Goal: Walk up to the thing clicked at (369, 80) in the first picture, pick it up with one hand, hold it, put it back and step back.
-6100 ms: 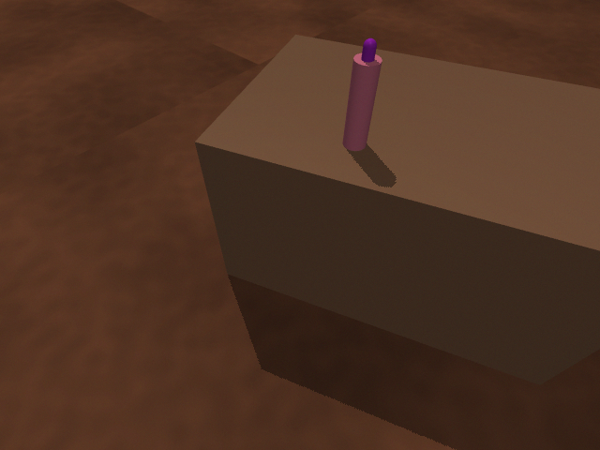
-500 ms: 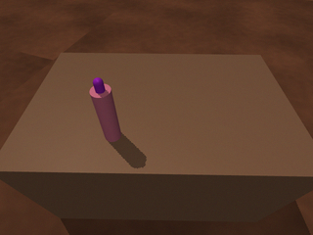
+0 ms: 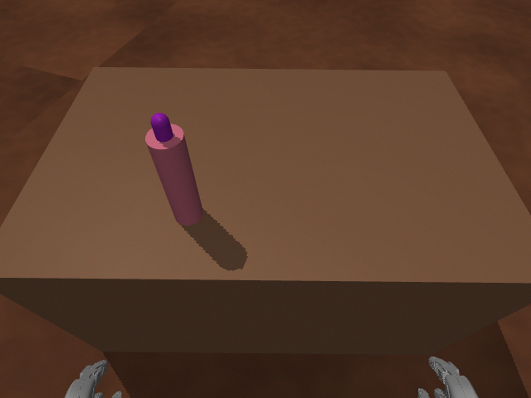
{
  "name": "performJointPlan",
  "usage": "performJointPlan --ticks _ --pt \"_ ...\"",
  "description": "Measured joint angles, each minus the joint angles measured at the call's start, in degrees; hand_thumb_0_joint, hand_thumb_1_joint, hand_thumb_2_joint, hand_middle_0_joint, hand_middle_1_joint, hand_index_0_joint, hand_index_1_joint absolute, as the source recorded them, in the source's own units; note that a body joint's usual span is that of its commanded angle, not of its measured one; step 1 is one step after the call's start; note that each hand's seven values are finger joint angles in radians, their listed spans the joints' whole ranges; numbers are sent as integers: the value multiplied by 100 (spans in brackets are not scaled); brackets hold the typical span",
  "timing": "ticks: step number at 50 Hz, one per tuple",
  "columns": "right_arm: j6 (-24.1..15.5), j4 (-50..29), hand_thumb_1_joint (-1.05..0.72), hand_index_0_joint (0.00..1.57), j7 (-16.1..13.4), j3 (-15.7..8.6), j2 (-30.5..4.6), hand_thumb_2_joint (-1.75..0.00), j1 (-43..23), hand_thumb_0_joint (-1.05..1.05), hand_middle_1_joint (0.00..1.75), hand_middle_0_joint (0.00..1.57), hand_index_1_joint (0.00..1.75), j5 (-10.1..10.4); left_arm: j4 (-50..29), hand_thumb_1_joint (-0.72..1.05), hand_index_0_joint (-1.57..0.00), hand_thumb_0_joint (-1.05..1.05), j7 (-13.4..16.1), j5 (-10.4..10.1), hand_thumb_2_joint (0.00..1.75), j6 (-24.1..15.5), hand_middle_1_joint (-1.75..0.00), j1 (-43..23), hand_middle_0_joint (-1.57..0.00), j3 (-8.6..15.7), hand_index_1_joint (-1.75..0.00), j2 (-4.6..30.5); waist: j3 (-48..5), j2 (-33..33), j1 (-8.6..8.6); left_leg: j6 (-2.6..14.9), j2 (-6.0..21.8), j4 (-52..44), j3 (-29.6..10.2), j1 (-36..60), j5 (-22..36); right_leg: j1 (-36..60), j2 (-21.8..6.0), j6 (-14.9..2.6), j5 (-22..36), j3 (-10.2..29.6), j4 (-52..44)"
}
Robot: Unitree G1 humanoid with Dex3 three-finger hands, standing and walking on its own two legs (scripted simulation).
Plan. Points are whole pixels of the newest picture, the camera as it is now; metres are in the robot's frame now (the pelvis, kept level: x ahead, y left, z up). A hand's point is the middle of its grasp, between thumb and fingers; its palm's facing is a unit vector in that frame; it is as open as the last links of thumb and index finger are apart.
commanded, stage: rise first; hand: left
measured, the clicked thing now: (176, 173) +0.49 +0.17 +0.01
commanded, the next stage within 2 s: go down in 1.42 s
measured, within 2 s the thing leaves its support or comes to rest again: neither
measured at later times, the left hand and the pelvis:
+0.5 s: hand (108, 349) +0.20 +0.25 -0.06, palm faces +0.24 -0.92 -0.32, open 16.9 cm; pelvis +0.02 +0.00 +0.00, yaw +0 degrees
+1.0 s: hand (90, 344) +0.19 +0.25 +0.00, palm faces +0.26 -0.91 -0.33, open 17.5 cm; pelvis +0.01 +0.00 +0.00, yaw +1 degrees
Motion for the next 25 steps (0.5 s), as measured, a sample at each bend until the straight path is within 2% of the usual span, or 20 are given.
performJointPlan --ticks 2,4,8,12,18,25 --pt "-96 -89 -71 13 -89 -159 88 -71 -235 1 18 12 18 -6 -148 71 -12 1 87 -25 70 -86 -19 -233 -13 160 -18 -64 -10 -6 28 -2 9 216 13 -261 -63 -257 10 -3 -41 17 189" --pt "-133 -216 -60 11 -120 -347 165 -61 -367 1 15 10 15 -78 -356 61 -11 1 127 47 60 -116 -16 -378 -11 340 -15 -125 -89 -5 43 -1 12 341 5 -459 -96 -442 13 -5 -63 11 291" --pt "-110 -571 -36 8 -124 -551 252 -42 -213 1 10 8 10 -150 -915 39 -9 1 142 161 41 -127 -11 -215 -8 557 -10 -209 -283 19 74 1 15 289 -4 -483 -95 -454 15 0 -56 1 220" --pt "20 -922 -13 7 -142 -540 297 -28 160 1 8 6 8 -156 -1435 16 -8 1 167 163 26 -34 -9 212 -7 617 -7 -217 -454 52 96 9 9 188 -7 -350 -113 -319 9 11 -80 -6 124" --pt "70 -1386 17 6 -206 -448 420 -15 461 0 6 5 6 -195 -2192 -16 -6 0 281 178 14 63 -7 637 -6 561 -5 -252 -422 86 138 18 0 127 -2 -142 -148 -119 -2 19 -122 -3 79" --pt "3 -2046 39 6 -214 -325 513 -8 760 0 6 5 6 -222 -3137 -41 -5 0 300 182 8 18 -6 1012 -5 566 -5 -320 -396 116 161 23 -2 39 -13 110 -162 143 -5 25 -136 -18 -18"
